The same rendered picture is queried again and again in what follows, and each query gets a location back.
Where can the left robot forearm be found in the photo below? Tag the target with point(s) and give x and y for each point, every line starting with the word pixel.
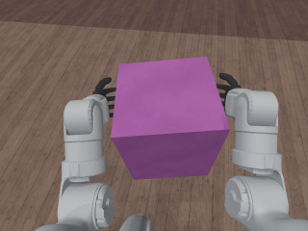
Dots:
pixel 83 133

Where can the right robot forearm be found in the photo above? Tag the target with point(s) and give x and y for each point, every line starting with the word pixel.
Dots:
pixel 256 125

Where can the robot right hand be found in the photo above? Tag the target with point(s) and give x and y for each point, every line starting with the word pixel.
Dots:
pixel 234 85

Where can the robot left hand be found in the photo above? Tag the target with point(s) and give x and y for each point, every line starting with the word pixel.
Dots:
pixel 99 90

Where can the robot left upper arm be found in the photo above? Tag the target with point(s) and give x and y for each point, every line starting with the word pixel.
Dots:
pixel 84 207

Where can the robot right upper arm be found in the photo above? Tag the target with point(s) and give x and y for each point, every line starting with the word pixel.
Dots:
pixel 259 203

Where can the robot left thigh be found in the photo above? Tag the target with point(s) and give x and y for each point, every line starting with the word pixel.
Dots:
pixel 136 223

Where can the carton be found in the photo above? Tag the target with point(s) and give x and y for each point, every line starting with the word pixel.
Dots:
pixel 168 118

